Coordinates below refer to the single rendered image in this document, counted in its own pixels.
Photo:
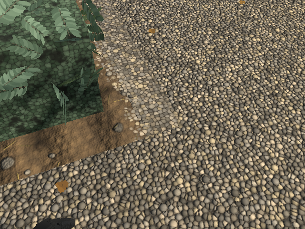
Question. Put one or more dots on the robot left hand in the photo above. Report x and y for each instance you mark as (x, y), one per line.
(59, 223)

